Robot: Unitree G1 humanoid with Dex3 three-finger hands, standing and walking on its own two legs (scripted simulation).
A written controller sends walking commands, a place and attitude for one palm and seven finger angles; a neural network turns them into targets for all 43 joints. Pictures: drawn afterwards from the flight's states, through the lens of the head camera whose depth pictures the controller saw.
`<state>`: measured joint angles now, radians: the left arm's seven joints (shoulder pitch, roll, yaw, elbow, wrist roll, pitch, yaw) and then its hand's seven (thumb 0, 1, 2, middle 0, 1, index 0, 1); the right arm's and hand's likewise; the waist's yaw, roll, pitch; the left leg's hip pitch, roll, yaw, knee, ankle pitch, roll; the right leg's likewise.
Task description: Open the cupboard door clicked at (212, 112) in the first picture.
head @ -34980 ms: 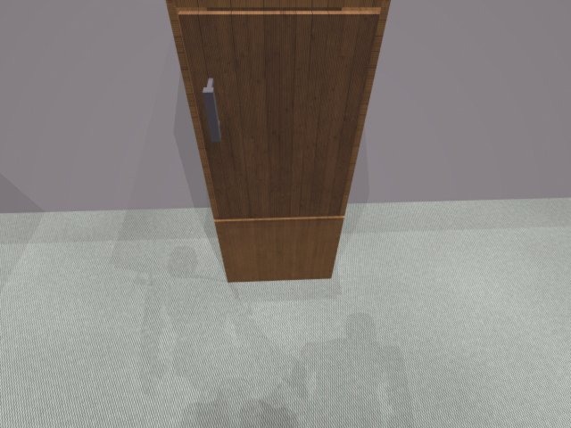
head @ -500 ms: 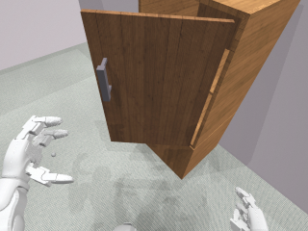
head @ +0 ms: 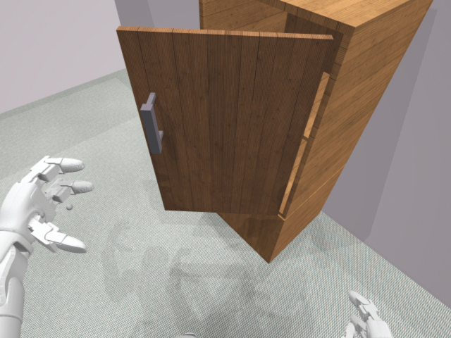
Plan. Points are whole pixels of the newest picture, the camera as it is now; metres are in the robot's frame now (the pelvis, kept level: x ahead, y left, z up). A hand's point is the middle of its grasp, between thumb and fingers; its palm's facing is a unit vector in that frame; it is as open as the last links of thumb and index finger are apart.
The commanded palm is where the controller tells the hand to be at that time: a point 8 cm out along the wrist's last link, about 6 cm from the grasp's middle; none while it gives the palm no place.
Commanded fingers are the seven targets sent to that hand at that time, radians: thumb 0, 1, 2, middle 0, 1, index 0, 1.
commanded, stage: raise the hand with hooked fingers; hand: left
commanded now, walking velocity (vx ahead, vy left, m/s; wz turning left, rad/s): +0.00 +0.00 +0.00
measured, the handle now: (154, 124) +0.52 +0.20 +0.08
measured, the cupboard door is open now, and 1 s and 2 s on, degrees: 45 45 45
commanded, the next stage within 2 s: move the hooked fingers beside the handle in 0.36 s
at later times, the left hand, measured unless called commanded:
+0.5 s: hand (88, 203) +0.30 +0.25 +0.10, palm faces +0.05 -1.00 -0.03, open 14.0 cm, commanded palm +0.28 +0.30 +0.10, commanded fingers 0.00 -0.50 0.30 -0.30 -1.20 -0.30 -1.20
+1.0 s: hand (97, 174) +0.37 +0.26 +0.09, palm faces +0.04 -1.00 -0.02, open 14.0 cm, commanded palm +0.34 +0.31 +0.10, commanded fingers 0.00 -0.50 0.30 -0.30 -1.20 -0.30 -1.20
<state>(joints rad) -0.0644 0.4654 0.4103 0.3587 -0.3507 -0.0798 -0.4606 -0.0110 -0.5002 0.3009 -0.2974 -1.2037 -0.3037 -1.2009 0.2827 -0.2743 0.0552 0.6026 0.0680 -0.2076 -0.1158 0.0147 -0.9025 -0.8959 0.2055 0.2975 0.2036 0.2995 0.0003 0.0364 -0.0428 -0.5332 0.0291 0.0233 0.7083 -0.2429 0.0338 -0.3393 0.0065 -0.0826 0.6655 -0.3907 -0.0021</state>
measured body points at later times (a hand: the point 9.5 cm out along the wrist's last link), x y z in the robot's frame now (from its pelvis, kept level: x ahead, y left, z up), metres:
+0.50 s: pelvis +0.01 -0.02 +0.00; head +0.03 -0.02 +0.45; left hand +0.29 +0.30 +0.10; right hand +0.17 -0.27 -0.08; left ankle +0.07 +0.10 -0.72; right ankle -0.03 -0.12 -0.72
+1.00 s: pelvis +0.01 -0.01 +0.00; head +0.05 -0.01 +0.44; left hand +0.36 +0.31 +0.09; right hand +0.12 -0.28 -0.10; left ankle +0.07 +0.10 -0.72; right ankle -0.03 -0.12 -0.72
